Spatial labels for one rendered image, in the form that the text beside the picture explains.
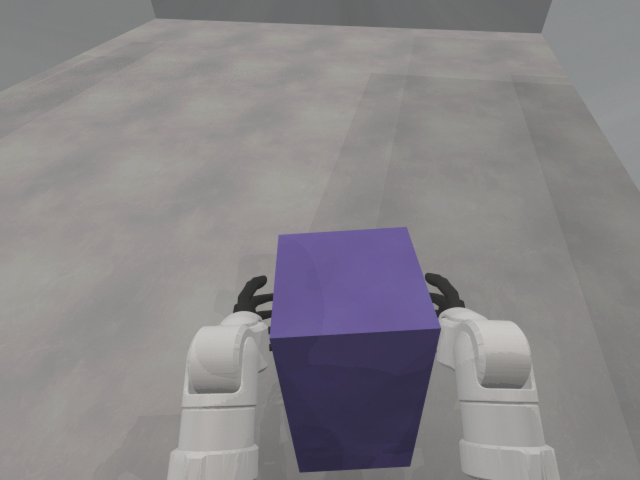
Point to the left robot hand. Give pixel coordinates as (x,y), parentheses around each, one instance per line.
(248,302)

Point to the carton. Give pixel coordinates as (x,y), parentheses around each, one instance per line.
(354,335)

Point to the right robot hand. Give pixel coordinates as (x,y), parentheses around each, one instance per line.
(450,298)

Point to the right robot forearm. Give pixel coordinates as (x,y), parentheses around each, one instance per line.
(503,436)

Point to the left robot forearm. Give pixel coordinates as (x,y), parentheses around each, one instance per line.
(216,440)

